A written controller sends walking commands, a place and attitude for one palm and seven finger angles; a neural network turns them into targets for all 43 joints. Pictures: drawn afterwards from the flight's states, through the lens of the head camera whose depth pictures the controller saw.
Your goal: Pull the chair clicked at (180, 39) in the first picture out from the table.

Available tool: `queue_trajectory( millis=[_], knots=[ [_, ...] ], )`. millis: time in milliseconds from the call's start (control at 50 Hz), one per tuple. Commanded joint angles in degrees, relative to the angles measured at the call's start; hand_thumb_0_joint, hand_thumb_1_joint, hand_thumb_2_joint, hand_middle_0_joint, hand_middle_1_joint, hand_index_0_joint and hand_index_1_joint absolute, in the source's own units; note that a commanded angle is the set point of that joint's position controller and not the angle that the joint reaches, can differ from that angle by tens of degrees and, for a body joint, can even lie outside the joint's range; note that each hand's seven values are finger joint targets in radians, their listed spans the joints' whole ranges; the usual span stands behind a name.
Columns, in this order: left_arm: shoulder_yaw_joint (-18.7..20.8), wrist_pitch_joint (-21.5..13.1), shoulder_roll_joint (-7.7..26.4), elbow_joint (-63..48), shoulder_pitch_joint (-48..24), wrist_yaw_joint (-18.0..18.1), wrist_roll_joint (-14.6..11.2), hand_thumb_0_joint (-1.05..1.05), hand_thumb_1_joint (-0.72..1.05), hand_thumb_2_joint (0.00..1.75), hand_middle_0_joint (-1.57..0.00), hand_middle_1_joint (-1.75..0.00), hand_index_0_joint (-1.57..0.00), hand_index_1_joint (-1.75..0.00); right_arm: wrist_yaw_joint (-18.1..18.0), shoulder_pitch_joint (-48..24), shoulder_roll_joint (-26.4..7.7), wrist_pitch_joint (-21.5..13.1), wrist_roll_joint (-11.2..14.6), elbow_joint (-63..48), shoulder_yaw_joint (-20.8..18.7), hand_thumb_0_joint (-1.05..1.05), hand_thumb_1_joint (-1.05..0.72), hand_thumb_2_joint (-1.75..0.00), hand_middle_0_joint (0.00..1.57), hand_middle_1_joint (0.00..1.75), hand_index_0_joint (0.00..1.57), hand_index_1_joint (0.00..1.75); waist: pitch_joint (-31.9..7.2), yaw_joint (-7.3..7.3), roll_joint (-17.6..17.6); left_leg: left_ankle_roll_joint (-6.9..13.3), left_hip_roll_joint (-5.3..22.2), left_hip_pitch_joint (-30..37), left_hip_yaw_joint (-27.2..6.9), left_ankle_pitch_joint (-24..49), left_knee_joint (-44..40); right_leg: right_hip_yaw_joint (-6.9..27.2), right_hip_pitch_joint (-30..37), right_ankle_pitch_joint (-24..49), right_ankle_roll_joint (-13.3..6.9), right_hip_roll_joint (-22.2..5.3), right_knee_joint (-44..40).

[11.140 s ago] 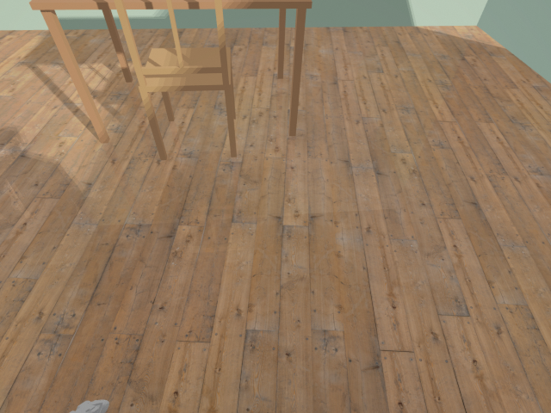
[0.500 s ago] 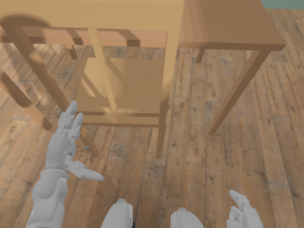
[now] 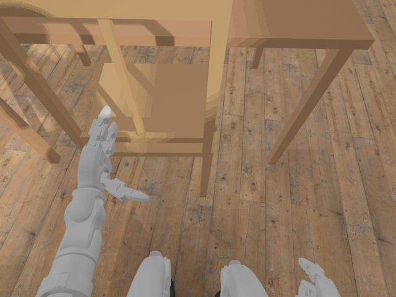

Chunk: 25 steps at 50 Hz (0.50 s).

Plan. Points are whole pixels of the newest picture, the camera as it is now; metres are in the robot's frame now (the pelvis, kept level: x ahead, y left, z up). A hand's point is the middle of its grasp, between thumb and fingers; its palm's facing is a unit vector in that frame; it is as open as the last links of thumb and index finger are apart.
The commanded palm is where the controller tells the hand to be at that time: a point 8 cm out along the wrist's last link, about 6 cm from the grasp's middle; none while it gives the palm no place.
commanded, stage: aim the fingers beside a spindle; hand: left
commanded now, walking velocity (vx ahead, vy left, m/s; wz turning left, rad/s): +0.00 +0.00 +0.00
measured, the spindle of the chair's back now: (128, 91) +0.54 +0.16 +0.05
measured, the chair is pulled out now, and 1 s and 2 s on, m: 0.00 0.00 0.00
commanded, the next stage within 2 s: push the fingers through the gap in 0.82 s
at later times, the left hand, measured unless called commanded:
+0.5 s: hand (135, 153) +0.40 +0.14 +0.02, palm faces +0.01 -1.00 -0.04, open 16.9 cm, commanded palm +0.37 +0.20 +0.02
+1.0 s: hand (129, 156) +0.39 +0.15 +0.02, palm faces +0.01 -1.00 -0.04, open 16.9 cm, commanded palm +0.37 +0.20 +0.02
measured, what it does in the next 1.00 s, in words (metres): stands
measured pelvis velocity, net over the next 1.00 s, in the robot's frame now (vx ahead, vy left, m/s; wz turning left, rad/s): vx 0.00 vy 0.00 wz -0.01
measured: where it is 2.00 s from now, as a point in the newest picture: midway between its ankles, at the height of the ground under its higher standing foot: outside the picture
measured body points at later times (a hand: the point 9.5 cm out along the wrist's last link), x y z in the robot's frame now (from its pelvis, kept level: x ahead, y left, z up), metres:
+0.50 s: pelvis +0.00 +0.00 -0.01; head +0.12 -0.01 +0.43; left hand +0.39 +0.19 +0.02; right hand +0.09 -0.26 -0.13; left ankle +0.05 +0.12 -0.63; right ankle +0.00 -0.10 -0.63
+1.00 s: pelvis +0.00 +0.00 -0.01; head +0.11 +0.00 +0.43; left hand +0.38 +0.20 +0.02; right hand +0.12 -0.26 -0.13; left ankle +0.05 +0.12 -0.63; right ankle +0.00 -0.10 -0.63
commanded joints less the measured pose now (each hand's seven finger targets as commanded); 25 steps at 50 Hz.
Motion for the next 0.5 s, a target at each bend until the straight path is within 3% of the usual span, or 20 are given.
queue_trajectory(
  millis=[0,60,120,140,200,220,260,320,440,480],
  knots=[
    [2.4,-4.5,7.2,-9.1,-15.9,1.0,0.4,0.00,-0.50,0.30,-0.06,-0.08,-0.06,-0.08,0.0,2.9,-8.3,-1.3,0.0,-5.8,-3.2,0.00,-0.90,-0.90,0.20,0.30,0.20,0.30,-22.5,-0.72,-0.2,0.8,-2.2,19.3,-3.5,15.1,-6.3,4.0,6.5,19.4,1.0,1.0,-10.1],
    [3.8,-5.0,8.4,-7.9,-17.4,1.7,0.8,0.00,-0.50,0.30,-0.06,-0.08,-0.06,-0.08,0.2,3.3,-8.2,-0.7,-0.2,-5.8,-3.2,0.00,-0.90,-0.90,0.20,0.30,0.20,0.30,-23.4,-0.35,0.4,0.8,-2.3,18.2,-3.1,15.2,-5.7,4.3,6.9,20.1,0.9,1.0,-9.5],
    [3.0,-5.3,7.5,-5.8,-20.9,2.0,1.1,0.00,-0.50,0.30,-0.06,-0.08,-0.06,-0.08,0.4,3.3,-8.0,-0.1,-0.2,-5.4,-3.0,0.00,-0.90,-0.90,0.20,0.30,0.20,0.30,-22.5,-1.26,0.1,0.9,-2.4,16.5,-2.8,13.3,-5.0,4.7,5.9,18.7,1.1,1.1,-9.7],
    [4.3,-5.6,9.0,-4.7,-22.2,2.3,1.3,0.00,-0.50,0.30,-0.06,-0.08,-0.06,-0.08,0.3,3.8,-8.2,0.0,-0.2,-5.1,-3.1,0.00,-0.90,-0.90,0.20,0.30,0.20,0.30,-22.5,-1.55,-1.2,1.0,-2.3,15.9,-3.0,13.2,-4.7,4.7,5.6,18.4,1.1,1.2,-9.3],
    [3.8,-6.4,8.4,-3.5,-25.1,2.4,1.6,0.00,-0.50,0.30,-0.06,-0.08,-0.06,-0.08,0.4,4.0,-8.2,0.3,-0.4,-4.9,-3.1,0.00,-0.90,-0.90,0.20,0.30,0.20,0.30,-24.1,-1.50,1.3,0.8,-2.4,16.3,-3.0,12.8,-4.2,4.9,4.7,17.8,1.0,1.2,-8.9],
    [2.9,-6.5,7.3,-3.9,-24.9,2.3,1.5,0.00,-0.50,0.30,-0.06,-0.08,-0.06,-0.08,0.6,4.1,-8.1,0.4,-0.4,-5.0,-3.1,0.00,-0.90,-0.90,0.20,0.30,0.20,0.30,-24.8,-1.55,0.8,0.9,-2.4,17.2,-3.0,13.7,-4.3,4.8,5.1,18.6,1.0,1.2,-9.0],
    [4.1,-6.3,8.4,-3.6,-22.4,2.4,1.7,0.00,-0.50,0.30,-0.06,-0.08,-0.06,-0.08,0.7,4.4,-8.5,0.9,-0.4,-5.4,-3.3,0.00,-0.90,-0.90,0.20,0.30,0.20,0.30,-26.9,-0.78,1.1,0.7,-2.3,18.4,-3.0,15.3,-4.4,4.5,5.7,20.1,0.9,1.3,-8.5],
    [3.9,-5.6,8.2,-2.5,-23.2,2.4,1.4,0.00,-0.50,0.30,-0.06,-0.08,-0.06,-0.08,0.8,4.4,-8.3,1.6,-0.1,-5.3,-3.3,0.00,-0.90,-0.90,0.20,0.30,0.20,0.30,-24.9,-1.34,-0.6,1.0,-2.6,15.7,-2.4,13.2,-4.4,5.2,6.8,19.3,1.2,1.3,-9.6],
    [7.1,-6.7,11.4,-4.4,-21.4,2.3,0.8,0.00,-0.50,0.30,-0.06,-0.08,-0.06,-0.08,0.6,4.4,-8.2,1.9,-0.1,-5.8,-3.1,0.00,-0.90,-0.90,0.20,0.30,0.20,0.30,-25.8,-0.47,-1.4,1.2,-2.7,13.5,-1.8,13.6,-4.5,6.3,10.4,21.5,1.3,1.3,-9.5],
    [5.6,-7.1,9.5,-5.0,-20.6,1.8,0.7,0.00,-0.50,0.30,-0.06,-0.08,-0.06,-0.08,0.6,4.3,-7.9,1.8,-0.1,-5.6,-3.2,0.00,-0.90,-0.90,0.20,0.30,0.20,0.30,-25.8,-0.64,0.0,1.0,-2.7,15.2,-1.8,14.5,-4.7,6.0,9.6,22.1,1.3,1.2,-9.6]
  ],
)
